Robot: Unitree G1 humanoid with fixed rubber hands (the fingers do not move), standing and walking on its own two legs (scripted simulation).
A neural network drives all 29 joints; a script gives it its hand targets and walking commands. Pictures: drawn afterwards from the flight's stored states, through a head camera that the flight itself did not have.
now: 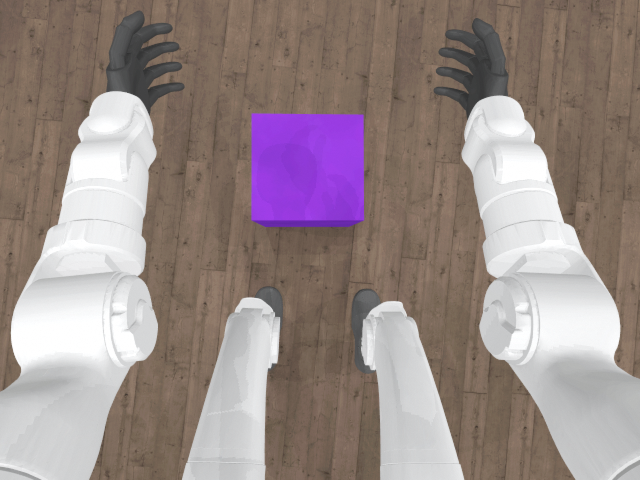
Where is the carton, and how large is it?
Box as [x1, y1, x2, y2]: [252, 114, 363, 226]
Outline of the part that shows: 252,114 252,220 264,226 349,226 363,220 363,115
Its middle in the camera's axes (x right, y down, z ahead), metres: -0.03 -0.13 +0.85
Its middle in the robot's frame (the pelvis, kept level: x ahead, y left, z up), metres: +0.49 +0.03 -0.51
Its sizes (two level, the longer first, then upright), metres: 0.210 0.200 0.250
